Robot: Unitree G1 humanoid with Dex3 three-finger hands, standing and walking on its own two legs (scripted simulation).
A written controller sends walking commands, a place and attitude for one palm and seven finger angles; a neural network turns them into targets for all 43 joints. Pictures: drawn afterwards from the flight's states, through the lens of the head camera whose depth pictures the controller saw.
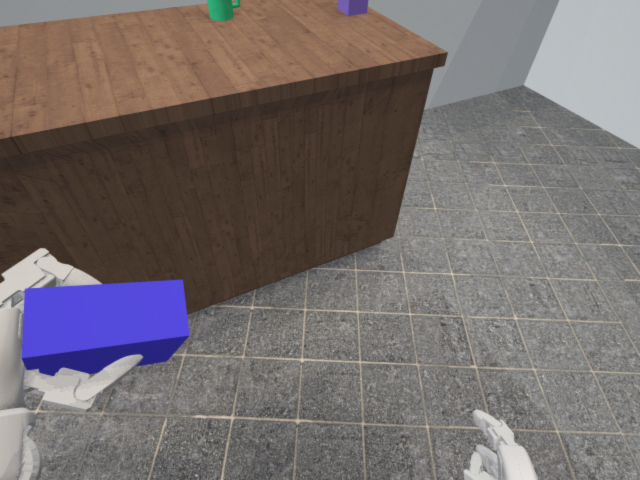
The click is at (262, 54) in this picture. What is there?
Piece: table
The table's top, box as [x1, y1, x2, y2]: [0, 0, 447, 157]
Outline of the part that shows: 447,52 369,7 367,8 367,12 365,14 348,16 336,8 337,0 240,0 240,6 233,8 234,16 231,19 225,21 212,20 208,14 207,3 2,26 0,27 0,157 444,65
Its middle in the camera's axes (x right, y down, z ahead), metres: -0.39 -0.50 +1.04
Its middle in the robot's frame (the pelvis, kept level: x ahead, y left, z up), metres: +1.10 +0.45 +0.05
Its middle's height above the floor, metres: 0.82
